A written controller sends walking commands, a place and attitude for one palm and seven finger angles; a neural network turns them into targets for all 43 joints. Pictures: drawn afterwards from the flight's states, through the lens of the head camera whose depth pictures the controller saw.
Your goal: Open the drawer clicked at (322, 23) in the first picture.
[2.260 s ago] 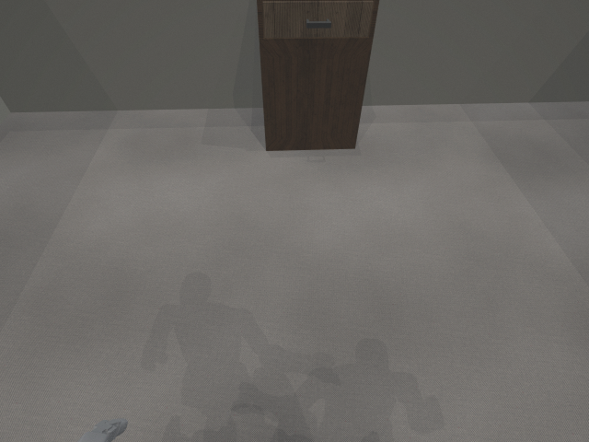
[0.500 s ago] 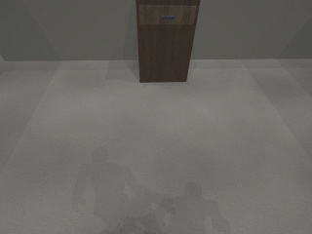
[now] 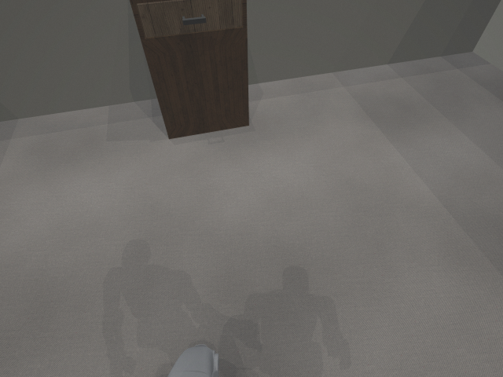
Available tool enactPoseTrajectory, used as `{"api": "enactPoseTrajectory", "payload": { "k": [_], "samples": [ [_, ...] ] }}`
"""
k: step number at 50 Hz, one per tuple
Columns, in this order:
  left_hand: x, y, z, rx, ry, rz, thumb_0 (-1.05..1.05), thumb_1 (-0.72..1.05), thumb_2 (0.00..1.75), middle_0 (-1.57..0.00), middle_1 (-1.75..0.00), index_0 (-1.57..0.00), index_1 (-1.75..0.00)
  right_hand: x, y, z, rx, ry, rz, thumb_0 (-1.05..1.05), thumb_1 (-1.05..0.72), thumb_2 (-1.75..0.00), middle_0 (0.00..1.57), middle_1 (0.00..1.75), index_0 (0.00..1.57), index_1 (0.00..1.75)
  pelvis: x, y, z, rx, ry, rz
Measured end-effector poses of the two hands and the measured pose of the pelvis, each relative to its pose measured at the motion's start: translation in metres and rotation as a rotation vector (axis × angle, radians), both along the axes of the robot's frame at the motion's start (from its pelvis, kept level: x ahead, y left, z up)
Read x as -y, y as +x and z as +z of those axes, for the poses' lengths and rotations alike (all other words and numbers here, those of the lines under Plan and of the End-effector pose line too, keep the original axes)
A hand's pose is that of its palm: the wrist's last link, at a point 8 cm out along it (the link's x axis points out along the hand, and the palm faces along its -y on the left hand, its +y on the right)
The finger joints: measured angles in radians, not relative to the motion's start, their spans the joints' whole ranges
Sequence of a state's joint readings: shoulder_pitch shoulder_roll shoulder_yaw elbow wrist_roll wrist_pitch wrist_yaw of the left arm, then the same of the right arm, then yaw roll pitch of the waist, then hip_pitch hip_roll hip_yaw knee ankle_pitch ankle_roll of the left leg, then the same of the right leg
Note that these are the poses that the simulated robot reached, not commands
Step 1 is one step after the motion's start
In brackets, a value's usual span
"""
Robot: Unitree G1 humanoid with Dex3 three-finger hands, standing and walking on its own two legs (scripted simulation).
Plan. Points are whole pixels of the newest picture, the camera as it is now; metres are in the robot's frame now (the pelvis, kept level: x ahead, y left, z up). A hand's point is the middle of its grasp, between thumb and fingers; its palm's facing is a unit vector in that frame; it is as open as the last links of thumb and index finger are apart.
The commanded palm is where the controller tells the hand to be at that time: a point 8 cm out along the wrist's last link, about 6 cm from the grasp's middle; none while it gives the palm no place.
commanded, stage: walk to a spot facing it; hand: left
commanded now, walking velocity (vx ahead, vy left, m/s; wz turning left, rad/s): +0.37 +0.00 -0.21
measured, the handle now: (193, 19) +1.53 +0.39 -0.09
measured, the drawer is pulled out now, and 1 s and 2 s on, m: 0.00 0.00 0.00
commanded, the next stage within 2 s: turn to face it in 1.62 s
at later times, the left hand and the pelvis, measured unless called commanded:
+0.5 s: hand (152, 299) +0.29 +0.24 -0.18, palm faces -0.07 -0.99 -0.15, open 7.4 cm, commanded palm none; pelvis +0.23 +0.07 +0.00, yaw -8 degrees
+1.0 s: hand (229, 194) +0.59 +0.11 -0.18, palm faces -0.20 -0.97 -0.15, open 7.2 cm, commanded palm none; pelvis +0.45 -0.02 -0.01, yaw -14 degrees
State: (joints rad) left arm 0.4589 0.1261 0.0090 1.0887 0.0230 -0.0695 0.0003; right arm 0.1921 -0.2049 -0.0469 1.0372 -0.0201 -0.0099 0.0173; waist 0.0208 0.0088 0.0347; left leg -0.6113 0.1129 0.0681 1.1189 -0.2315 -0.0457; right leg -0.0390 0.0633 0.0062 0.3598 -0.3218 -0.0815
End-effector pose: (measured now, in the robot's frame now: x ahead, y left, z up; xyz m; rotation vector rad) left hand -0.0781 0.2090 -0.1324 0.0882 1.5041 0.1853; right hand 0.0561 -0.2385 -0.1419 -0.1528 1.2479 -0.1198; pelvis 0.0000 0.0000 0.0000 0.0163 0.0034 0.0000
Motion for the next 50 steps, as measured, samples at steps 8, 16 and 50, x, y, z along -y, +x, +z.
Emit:
{"api": "enactPoseTrajectory", "payload": {
  "k": [8, 16, 50],
  "samples": [
    [-0.014, 0.05, -0.012, -0.07, -0.014, 0.017, 0.01, 0.9, 0.9, -0.2, -0.3, -0.2, -0.3, -0.038, 0.132, 0.002, 0.145, 0.03, 0.037, 0.01, -0.91, -0.9, 0.2, 0.29, 0.19, 0.29, -0.021, 0.075, -0.011, 0.002, -0.028, -0.036],
    [-0.062, 0.164, -0.042, -0.052, -0.028, -0.051, 0.01, 0.9, 0.9, -0.2, -0.3, -0.2, -0.3, -0.069, 0.198, 0.001, 0.208, -0.014, -0.026, 0.0, -0.91, -0.9, 0.2, 0.3, 0.2, 0.3, -0.052, 0.159, -0.026, 0.036, -0.024, -0.095],
    [0.043, 0.669, -0.02, 0.387, -0.054, -0.336, -0.01, 0.93, 0.9, -0.2, -0.3, -0.2, -0.3, -0.065, 0.239, -0.007, -0.365, 0.113, -0.449, 0.01, -0.91, -0.9, 0.2, 0.3, 0.2, 0.3, 0.022, 0.449, -0.014, 0.02, -0.045, -0.251]
  ]
}}
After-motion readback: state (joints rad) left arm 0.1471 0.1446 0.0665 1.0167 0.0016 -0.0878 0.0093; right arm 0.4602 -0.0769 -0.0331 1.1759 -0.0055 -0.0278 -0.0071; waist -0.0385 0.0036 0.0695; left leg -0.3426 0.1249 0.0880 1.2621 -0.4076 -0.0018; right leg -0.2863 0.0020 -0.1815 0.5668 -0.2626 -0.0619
